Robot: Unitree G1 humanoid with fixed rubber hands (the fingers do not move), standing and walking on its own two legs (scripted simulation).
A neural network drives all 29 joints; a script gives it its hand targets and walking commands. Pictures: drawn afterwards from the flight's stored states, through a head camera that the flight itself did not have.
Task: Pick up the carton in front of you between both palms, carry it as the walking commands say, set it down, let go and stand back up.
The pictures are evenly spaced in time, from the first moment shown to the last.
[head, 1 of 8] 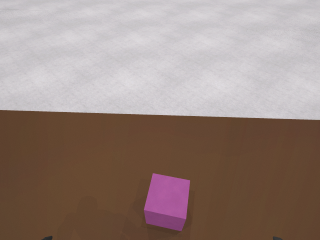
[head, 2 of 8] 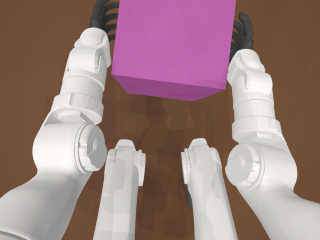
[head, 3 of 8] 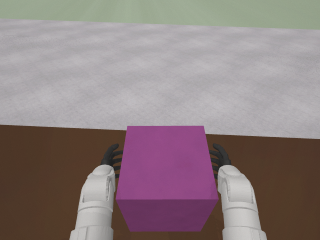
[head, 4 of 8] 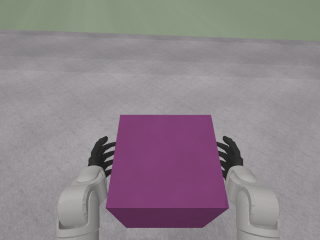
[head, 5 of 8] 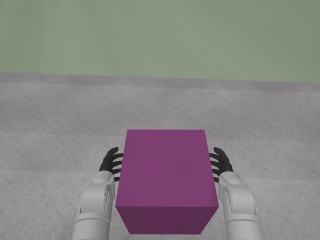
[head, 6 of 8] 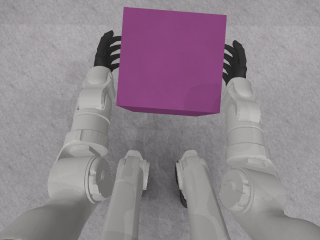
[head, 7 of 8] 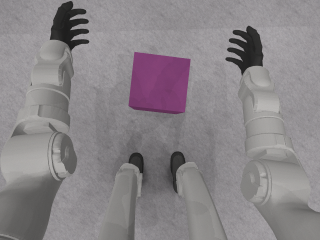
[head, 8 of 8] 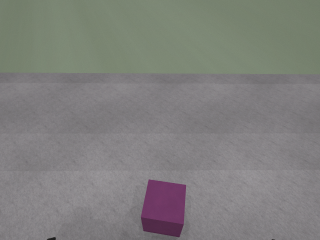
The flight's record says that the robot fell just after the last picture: no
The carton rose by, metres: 0.69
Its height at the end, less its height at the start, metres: -0.12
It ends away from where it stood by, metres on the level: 3.26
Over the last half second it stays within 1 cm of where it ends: yes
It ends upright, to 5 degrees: yes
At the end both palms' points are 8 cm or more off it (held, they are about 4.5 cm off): yes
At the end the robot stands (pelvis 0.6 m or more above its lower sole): yes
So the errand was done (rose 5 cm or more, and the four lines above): yes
